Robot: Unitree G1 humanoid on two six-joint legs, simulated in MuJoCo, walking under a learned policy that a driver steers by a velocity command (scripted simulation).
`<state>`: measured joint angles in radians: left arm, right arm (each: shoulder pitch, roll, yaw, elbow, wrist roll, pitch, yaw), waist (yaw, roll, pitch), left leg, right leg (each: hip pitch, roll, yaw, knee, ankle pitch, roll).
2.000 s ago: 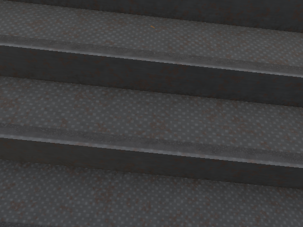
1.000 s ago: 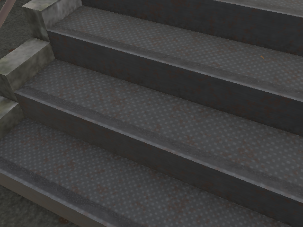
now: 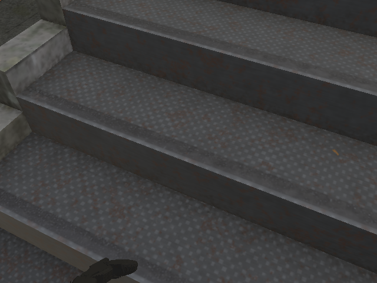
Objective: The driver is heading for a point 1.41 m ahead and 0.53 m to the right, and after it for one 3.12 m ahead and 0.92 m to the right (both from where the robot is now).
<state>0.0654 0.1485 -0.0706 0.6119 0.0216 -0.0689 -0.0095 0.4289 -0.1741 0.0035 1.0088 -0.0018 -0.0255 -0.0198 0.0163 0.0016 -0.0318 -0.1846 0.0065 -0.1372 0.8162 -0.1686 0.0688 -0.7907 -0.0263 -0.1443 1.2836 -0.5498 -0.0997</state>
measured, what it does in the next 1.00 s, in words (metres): climbs, turning right: left foot 0.17 m higher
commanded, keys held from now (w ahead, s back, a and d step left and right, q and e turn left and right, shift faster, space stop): w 0.08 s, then w+e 0.92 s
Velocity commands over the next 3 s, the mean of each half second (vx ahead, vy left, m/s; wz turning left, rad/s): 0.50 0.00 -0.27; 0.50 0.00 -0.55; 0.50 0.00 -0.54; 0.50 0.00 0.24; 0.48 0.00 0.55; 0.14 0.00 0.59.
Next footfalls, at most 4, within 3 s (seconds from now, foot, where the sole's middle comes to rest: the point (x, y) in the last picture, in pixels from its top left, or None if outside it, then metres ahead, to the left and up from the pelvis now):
0.54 left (171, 239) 0.54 0.09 -0.49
1.08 right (301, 164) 0.69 -0.28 -0.32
1.62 left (329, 51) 1.00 -0.38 -0.15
2.12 right None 1.16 -0.72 0.02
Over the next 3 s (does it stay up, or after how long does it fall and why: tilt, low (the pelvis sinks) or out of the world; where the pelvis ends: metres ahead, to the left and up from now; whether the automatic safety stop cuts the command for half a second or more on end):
stays up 1.44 -0.61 0.94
